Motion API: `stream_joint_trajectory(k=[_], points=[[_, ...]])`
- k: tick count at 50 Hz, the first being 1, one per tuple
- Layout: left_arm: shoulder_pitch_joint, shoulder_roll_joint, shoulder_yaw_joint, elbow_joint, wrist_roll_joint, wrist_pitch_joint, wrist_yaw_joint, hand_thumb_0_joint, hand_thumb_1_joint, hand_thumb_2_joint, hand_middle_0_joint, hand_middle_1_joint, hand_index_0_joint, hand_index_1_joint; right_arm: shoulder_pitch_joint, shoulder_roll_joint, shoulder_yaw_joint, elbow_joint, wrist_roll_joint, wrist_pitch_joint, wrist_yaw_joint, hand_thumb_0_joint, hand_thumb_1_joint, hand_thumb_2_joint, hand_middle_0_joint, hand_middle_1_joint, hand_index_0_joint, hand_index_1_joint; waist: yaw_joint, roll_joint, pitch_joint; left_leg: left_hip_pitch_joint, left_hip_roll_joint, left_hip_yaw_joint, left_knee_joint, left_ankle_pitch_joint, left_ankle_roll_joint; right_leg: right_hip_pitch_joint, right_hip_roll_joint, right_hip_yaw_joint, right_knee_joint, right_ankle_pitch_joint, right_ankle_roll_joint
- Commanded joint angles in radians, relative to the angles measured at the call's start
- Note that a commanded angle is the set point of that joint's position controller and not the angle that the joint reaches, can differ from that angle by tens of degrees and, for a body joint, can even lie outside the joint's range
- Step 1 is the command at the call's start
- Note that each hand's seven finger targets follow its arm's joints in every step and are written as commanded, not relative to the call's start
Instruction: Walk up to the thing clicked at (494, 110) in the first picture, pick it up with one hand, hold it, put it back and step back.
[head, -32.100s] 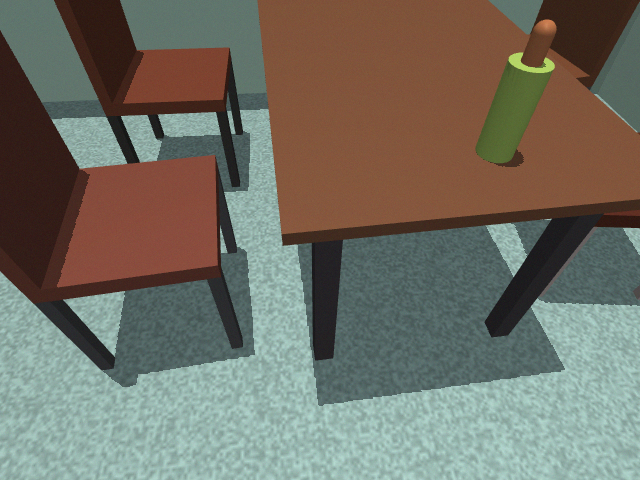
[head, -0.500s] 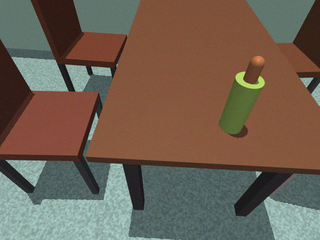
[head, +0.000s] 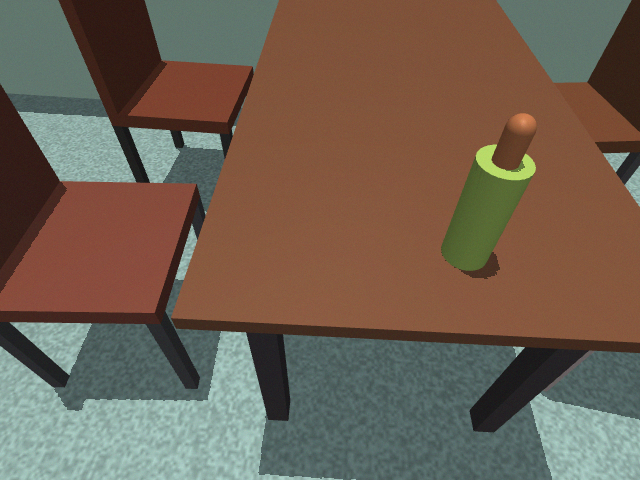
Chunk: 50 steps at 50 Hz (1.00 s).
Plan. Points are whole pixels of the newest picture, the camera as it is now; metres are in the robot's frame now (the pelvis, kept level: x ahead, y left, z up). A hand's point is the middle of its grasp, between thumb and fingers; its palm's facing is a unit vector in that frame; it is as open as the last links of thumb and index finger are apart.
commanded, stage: stand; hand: right
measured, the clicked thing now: (489, 195) +0.48 -0.23 +0.09
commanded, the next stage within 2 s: none
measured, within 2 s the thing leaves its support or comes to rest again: neither
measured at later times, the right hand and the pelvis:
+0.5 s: hand out of the picture +0.06 -0.25 -0.16, palm faces -0.04 +0.94 -0.35, open 9.4 cm; pelvis +0.00 +0.00 +0.00, yaw +0 degrees
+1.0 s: hand out of the picture +0.07 -0.25 -0.15, palm faces -0.03 +0.94 -0.35, open 7.4 cm; pelvis +0.00 +0.00 +0.00, yaw +0 degrees
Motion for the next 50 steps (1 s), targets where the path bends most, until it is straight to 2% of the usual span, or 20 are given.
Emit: stream_joint_trajectory(k=[1, 3, 5, 6, 11, 13, 14, 18, 21, 23, 27, 29, 32, 37, 46, 50], points=[[-0.036, 0.204, 0.038, -0.052, -0.002, -0.016, 0.014, 0.0, 0.897, 0.901, -0.2, -0.298, -0.2, -0.298, -0.031, -0.219, -0.042, -0.055, -0.002, -0.019, -0.02, 0.0, 0.529, -0.066, 0.055, 0.056, 0.055, 0.056, 0.004, 0.019, -0.069, 0.0, 0.131, -0.091, -0.045, 0.248, 0.019, 0.039, -0.108, 0.083, -0.023, 0.187, -0.04], [-0.039, 0.204, 0.039, -0.052, -0.002, -0.014, 0.014, 0.0, 0.897, 0.901, -0.201, -0.298, -0.2, -0.299, -0.032, -0.221, -0.043, -0.056, -0.004, -0.017, -0.02, 0.0, 0.541, -0.059, 0.053, 0.054, 0.053, 0.054, 0.004, 0.021, -0.049, -0.023, 0.125, -0.092, -0.057, 0.194, 0.017, 0.027, -0.104, 0.082, -0.036, 0.133, -0.039], [-0.036, 0.204, 0.039, -0.052, -0.001, -0.015, 0.013, 0.0, 0.9, 0.9, -0.2, -0.3, -0.2, -0.301, -0.034, -0.217, -0.042, -0.057, -0.005, -0.016, -0.019, 0.0, 0.381, -0.219, 0.2, 0.214, 0.2, 0.214, 0.004, 0.018, -0.039, -0.026, 0.123, -0.09, -0.056, 0.183, 0.018, 0.016, -0.107, 0.085, -0.042, 0.133, -0.038], [-0.038, 0.203, 0.04, -0.051, -0.001, -0.014, 0.013, 0.0, 0.9, 0.9, -0.2, -0.3, -0.2, -0.301, -0.027, -0.218, -0.042, -0.055, -0.004, -0.016, -0.018, 0.0, 0.301, -0.299, 0.2, 0.294, 0.2, 0.294, 0.0, 0.022, -0.033, -0.031, 0.125, -0.096, -0.067, 0.16, 0.017, 0.018, -0.103, 0.083, -0.038, 0.106, -0.038], [-0.027, 0.203, 0.04, -0.057, 0.0, -0.018, 0.013, 0.0, 0.9, 0.9, -0.2, -0.3, -0.2, -0.301, -0.046, -0.224, -0.046, -0.062, -0.002, -0.019, -0.018, 0.0, -0.099, -0.699, 0.2, 0.3, 0.2, 0.3, 0.01, 0.014, -0.07, 0.004, 0.13, -0.095, -0.044, 0.232, 0.024, 0.03, -0.111, 0.082, -0.029, 0.173, -0.043], [-0.036, 0.203, 0.041, -0.053, -0.001, -0.017, 0.015, 0.0, 0.9, 0.9, -0.2, -0.3, -0.2, -0.301, -0.025, -0.217, -0.045, -0.059, -0.002, -0.018, -0.017, 0.0, -0.259, -0.859, 0.2, 0.3, 0.2, 0.3, 0.0, 0.004, -0.062, -0.01, 0.124, -0.092, -0.053, 0.212, 0.02, 0.033, -0.109, 0.077, -0.03, 0.155, -0.04], [-0.031, 0.202, 0.041, -0.053, -0.001, -0.016, 0.013, 0.0, 0.9, 0.9, -0.2, -0.3, -0.2, -0.301, -0.027, -0.22, -0.044, -0.058, -0.002, -0.018, -0.018, 0.0, -0.339, -0.9, 0.2, 0.3, 0.2, 0.3, 0.003, 0.013, -0.049, -0.01, 0.122, -0.092, -0.059, 0.187, 0.019, 0.016, -0.107, 0.081, -0.035, 0.134, -0.04], [-0.024, 0.196, 0.041, -0.05, -0.002, -0.013, 0.011, 0.0, 0.9, 0.9, -0.2, -0.3, -0.2, -0.301, -0.033, -0.221, -0.044, -0.056, -0.002, -0.017, -0.016, 0.0, -0.659, -0.9, 0.2, 0.3, 0.2, 0.3, 0.006, 0.028, -0.022, -0.029, 0.12, -0.101, -0.075, 0.116, 0.017, -0.003, -0.103, 0.081, -0.041, 0.078, -0.042], [-0.028, 0.206, 0.044, -0.053, 0.0, -0.015, 0.01, 0.0, 0.9, 0.9, -0.2, -0.3, -0.2, -0.301, -0.034, -0.218, -0.046, -0.057, -0.003, -0.018, -0.016, 0.0, -0.899, -0.9, 0.2, 0.3, 0.2, 0.3, 0.003, 0.008, -0.036, -0.022, 0.121, -0.104, -0.074, 0.107, 0.018, -0.004, -0.104, 0.082, -0.036, 0.068, -0.045], [-0.029, 0.202, 0.041, -0.058, 0.0, -0.018, 0.011, 0.0, 0.9, 0.9, -0.2, -0.3, -0.2, -0.301, -0.035, -0.221, -0.046, -0.06, -0.003, -0.018, -0.015, 0.0, -0.9, -0.9, 0.2, 0.3, 0.2, 0.3, 0.005, 0.018, -0.053, -0.02, 0.126, -0.102, -0.061, 0.161, 0.024, 0.014, -0.109, 0.084, -0.037, 0.111, -0.044], [-0.025, 0.206, 0.041, -0.053, -0.003, -0.02, 0.013, 0.0, 0.9, 0.9, -0.2, -0.3, -0.2, -0.301, -0.029, -0.214, -0.045, -0.057, -0.001, -0.016, -0.014, 0.0, -0.9, -0.9, 0.2, 0.3, 0.2, 0.3, -0.001, 0.0, -0.053, -0.008, 0.12, -0.099, -0.055, 0.174, 0.019, 0.009, -0.11, 0.084, -0.039, 0.121, -0.041], [-0.02, 0.203, 0.038, -0.057, -0.003, -0.022, 0.013, 0.0, 0.9, 0.9, -0.2, -0.3, -0.2, -0.301, -0.031, -0.217, -0.045, -0.059, -0.001, -0.018, -0.014, 0.0, -0.9, -0.9, 0.2, 0.3, 0.2, 0.3, 0.001, 0.014, -0.066, 0.001, 0.124, -0.098, -0.046, 0.21, 0.021, 0.019, -0.112, 0.082, -0.036, 0.159, -0.041], [-0.023, 0.206, 0.04, -0.057, -0.003, -0.022, 0.015, 0.0, 0.9, 0.9, -0.2, -0.3, -0.2, -0.301, -0.03, -0.214, -0.044, -0.057, -0.001, -0.016, -0.014, 0.0, -0.9, -0.9, 0.2, 0.3, 0.2, 0.3, 0.001, 0.008, -0.072, 0.006, 0.125, -0.097, -0.042, 0.218, 0.021, 0.027, -0.113, 0.081, -0.03, 0.17, -0.042], [-0.02, 0.204, 0.04, -0.055, -0.002, -0.02, 0.014, 0.0, 0.9, 0.9, -0.2, -0.3, -0.2, -0.301, -0.027, -0.215, -0.044, -0.055, 0.0, -0.013, -0.014, 0.0, -0.9, -0.9, 0.2, 0.3, 0.2, 0.3, 0.001, 0.013, -0.038, -0.022, 0.118, -0.098, -0.058, 0.155, 0.02, 0.013, -0.108, 0.083, -0.046, 0.118, -0.038], [-0.022, 0.201, 0.04, -0.063, -0.003, -0.022, 0.014, 0.0, 0.9, 0.9, -0.2, -0.3, -0.2, -0.301, -0.033, -0.217, -0.046, -0.058, -0.001, -0.018, -0.015, 0.0, -0.9, -0.9, 0.2, 0.3, 0.2, 0.3, 0.006, 0.021, -0.067, -0.003, 0.127, -0.092, -0.043, 0.238, 0.021, 0.037, -0.115, 0.082, -0.03, 0.186, -0.043], [-0.022, 0.2, 0.04, -0.061, -0.001, -0.018, 0.013, 0.0, 0.9, 0.9, -0.2, -0.3, -0.2, -0.301, -0.034, -0.216, -0.047, -0.058, -0.001, -0.015, -0.014, 0.0, -0.9, -0.9, 0.2, 0.3, 0.2, 0.3, 0.003, 0.016, -0.034, -0.022, 0.121, -0.096, -0.064, 0.137, 0.019, 0.005, -0.108, 0.08, -0.047, 0.101, -0.04]])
